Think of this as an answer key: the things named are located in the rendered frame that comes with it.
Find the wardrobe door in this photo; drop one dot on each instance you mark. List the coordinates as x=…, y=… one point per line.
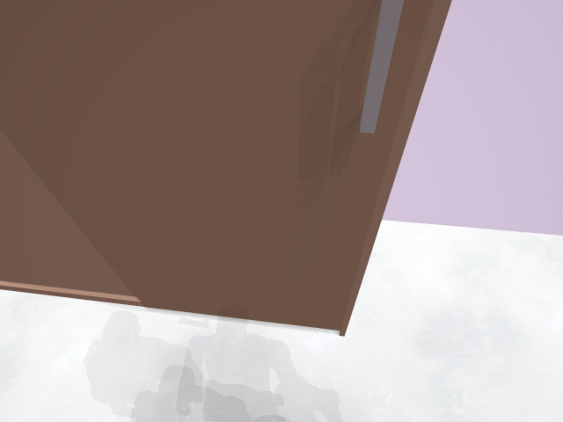
x=211, y=148
x=41, y=241

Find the handle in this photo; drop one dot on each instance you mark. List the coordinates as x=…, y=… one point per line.
x=385, y=38

